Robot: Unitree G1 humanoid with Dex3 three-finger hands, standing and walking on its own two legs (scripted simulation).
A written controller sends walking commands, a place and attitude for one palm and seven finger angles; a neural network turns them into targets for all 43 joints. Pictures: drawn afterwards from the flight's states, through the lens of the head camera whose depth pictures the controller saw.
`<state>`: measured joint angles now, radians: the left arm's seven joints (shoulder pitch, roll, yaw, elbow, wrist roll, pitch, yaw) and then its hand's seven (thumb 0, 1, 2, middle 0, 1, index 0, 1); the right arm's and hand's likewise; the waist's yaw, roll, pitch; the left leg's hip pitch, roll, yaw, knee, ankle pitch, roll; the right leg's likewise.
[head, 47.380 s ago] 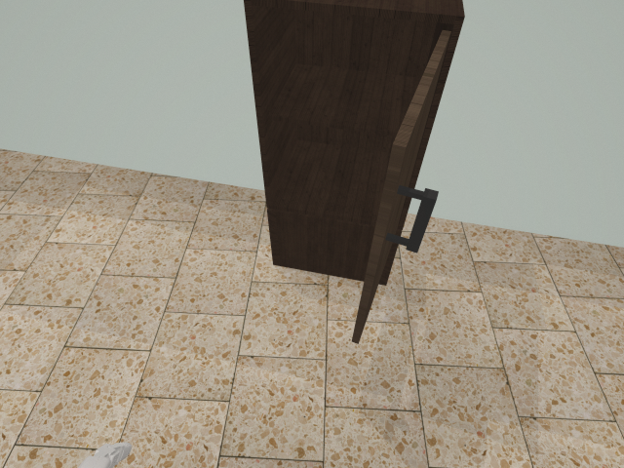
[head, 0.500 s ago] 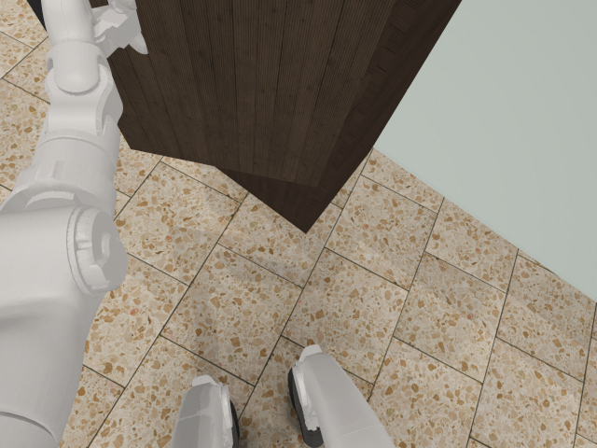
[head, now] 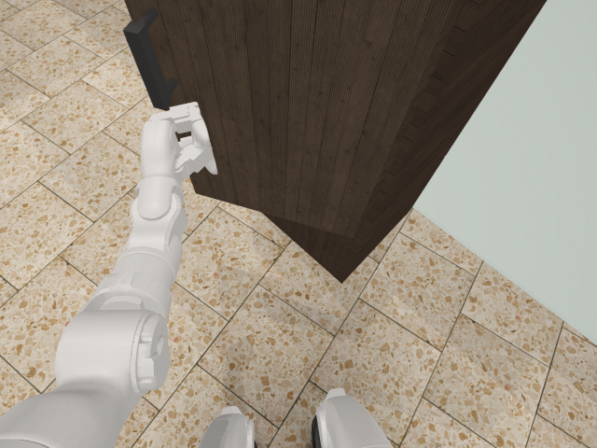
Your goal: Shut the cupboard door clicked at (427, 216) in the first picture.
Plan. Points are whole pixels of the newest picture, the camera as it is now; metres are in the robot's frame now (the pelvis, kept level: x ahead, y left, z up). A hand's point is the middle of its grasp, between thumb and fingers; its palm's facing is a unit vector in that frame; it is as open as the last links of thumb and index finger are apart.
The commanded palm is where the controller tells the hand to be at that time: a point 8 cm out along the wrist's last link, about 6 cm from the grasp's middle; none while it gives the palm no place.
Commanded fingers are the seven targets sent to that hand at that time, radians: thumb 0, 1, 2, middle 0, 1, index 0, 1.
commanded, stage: pull the fist back off the door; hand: left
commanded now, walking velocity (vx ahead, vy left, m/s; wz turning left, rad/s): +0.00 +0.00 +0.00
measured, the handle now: (156, 61) +0.65 +0.16 +0.08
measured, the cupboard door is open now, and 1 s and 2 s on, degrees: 27 27 27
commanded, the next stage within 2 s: draw the hand back to the body in 0.14 s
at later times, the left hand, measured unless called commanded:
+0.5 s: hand (174, 165) +0.44 +0.11 +0.10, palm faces +0.02 -1.00 -0.07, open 3.1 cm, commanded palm +0.40 +0.16 +0.12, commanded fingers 0.00 0.90 0.90 -1.30 -1.50 -1.30 -1.50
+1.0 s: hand (46, 260) +0.30 +0.19 +0.17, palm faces +0.17 -0.96 -0.23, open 3.2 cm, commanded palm +0.26 +0.24 +0.19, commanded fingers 0.00 0.90 0.90 -0.81 -0.96 -0.81 -0.96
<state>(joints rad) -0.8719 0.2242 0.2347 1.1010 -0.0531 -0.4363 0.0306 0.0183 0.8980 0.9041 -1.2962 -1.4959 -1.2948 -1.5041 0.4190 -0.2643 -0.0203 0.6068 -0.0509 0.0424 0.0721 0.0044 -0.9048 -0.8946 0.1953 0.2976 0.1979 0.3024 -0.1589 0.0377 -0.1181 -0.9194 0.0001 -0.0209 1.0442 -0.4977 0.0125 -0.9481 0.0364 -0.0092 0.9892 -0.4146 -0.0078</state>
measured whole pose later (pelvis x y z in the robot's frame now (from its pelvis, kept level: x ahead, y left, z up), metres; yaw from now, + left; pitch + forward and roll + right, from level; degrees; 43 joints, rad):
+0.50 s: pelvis -0.01 +0.00 +0.02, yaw -2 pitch +15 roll +0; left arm -0.60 0.23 0.24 0.84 -0.08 -0.41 -0.02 0.02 0.90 0.90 -1.30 -1.50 -1.29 -1.50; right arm 0.42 -0.24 0.00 0.57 0.00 0.08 0.04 0.01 -0.90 -0.89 0.20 0.30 0.20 0.30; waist -0.11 0.05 -0.12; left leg -0.76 0.00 0.02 0.95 -0.46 0.01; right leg -0.82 0.04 0.04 0.93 -0.38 -0.01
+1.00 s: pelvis +0.01 +0.00 +0.06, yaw +1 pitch +1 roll +0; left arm 0.01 0.27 0.09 0.08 -0.08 -0.08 0.02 0.02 0.89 0.90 -1.06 -1.23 -1.06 -1.24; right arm 0.18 -0.22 0.03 0.52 0.04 0.02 -0.09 0.01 -0.90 -0.89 0.19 0.30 0.20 0.30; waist 0.02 0.04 -0.05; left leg -0.27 -0.02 -0.02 0.59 -0.33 0.01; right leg -0.31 0.01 0.00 0.58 -0.28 -0.01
